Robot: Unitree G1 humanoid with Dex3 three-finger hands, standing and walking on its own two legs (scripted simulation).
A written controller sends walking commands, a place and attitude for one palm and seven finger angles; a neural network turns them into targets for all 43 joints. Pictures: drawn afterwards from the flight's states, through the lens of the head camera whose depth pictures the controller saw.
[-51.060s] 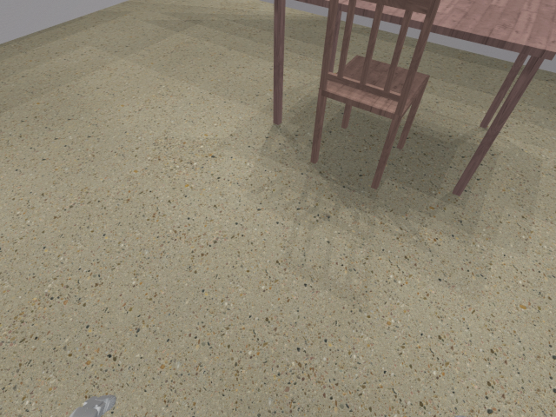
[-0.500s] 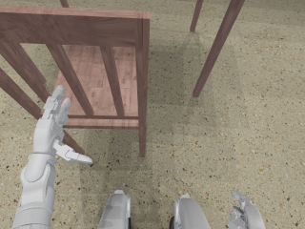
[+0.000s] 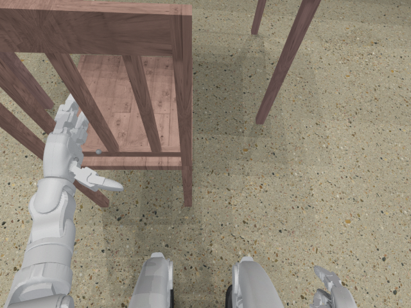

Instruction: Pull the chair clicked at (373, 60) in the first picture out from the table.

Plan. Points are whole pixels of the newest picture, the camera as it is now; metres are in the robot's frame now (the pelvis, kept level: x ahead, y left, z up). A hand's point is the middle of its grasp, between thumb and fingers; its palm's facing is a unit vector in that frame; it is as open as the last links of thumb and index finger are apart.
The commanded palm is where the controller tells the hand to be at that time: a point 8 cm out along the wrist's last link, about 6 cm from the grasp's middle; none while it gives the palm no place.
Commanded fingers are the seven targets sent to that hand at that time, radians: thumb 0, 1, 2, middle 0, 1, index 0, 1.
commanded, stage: push the fingers through the gap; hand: left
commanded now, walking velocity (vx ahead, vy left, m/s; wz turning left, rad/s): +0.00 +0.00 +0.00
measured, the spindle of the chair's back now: (92, 112) +0.48 +0.23 +0.03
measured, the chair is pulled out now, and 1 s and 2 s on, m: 0.29 0.29 0.29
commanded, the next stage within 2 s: hook a spindle and tug to test in 1.10 s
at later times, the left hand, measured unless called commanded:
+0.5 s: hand (103, 130) +0.44 +0.20 +0.03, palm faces +0.01 -1.00 -0.04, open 16.9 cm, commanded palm +0.42 +0.25 +0.03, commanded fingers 0.00 -0.50 0.30 -0.06 -0.08 -0.06 -0.08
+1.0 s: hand (104, 121) +0.46 +0.21 +0.03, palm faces +0.03 -1.00 -0.04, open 16.9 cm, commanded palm +0.44 +0.25 +0.03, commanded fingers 0.00 -0.50 0.30 -0.06 -0.08 -0.06 -0.08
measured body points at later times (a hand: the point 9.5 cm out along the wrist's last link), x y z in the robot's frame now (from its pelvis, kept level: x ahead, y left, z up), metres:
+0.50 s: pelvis +0.00 +0.00 +0.00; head +0.14 +0.02 +0.43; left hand +0.43 +0.26 +0.03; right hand +0.09 -0.27 -0.12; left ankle +0.04 +0.13 -0.62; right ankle +0.02 -0.14 -0.62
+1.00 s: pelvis +0.00 +0.01 +0.00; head +0.15 +0.02 +0.42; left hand +0.45 +0.26 +0.03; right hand +0.06 -0.26 -0.12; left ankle +0.04 +0.13 -0.62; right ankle +0.02 -0.14 -0.62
